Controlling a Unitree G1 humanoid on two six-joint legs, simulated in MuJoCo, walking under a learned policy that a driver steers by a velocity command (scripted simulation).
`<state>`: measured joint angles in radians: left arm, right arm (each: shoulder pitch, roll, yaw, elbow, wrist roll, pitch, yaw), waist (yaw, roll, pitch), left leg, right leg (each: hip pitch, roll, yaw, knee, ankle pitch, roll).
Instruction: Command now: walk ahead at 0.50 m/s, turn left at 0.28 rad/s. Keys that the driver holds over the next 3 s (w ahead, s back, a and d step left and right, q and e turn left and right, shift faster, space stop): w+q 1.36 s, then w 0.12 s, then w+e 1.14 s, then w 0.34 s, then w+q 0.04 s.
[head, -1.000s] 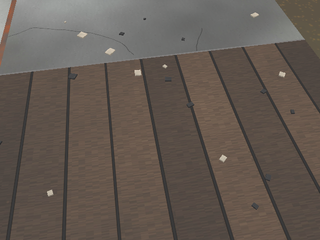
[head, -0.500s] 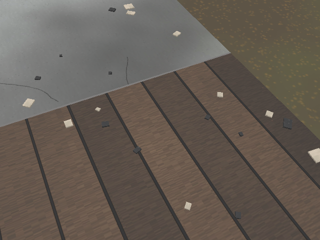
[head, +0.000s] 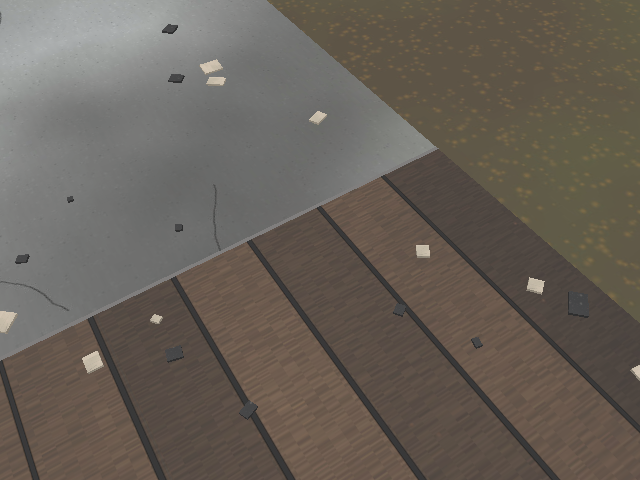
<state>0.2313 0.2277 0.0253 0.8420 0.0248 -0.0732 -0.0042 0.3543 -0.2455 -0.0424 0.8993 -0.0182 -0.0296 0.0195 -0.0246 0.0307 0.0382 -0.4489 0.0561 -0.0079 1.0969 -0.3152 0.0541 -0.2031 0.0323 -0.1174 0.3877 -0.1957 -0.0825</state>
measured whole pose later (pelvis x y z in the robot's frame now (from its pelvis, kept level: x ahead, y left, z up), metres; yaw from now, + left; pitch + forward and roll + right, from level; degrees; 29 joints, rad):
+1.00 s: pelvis +0.53 +0.11 -0.01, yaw +35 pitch +1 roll +0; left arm 0.13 0.26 0.03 0.72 0.04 -0.06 0.01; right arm 0.36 -0.31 -0.07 0.83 -0.02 -0.03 0.01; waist -0.06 0.03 0.04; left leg -0.30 -0.09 -0.08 1.10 -0.41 0.08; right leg -0.37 0.01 -0.04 0.53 -0.18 -0.03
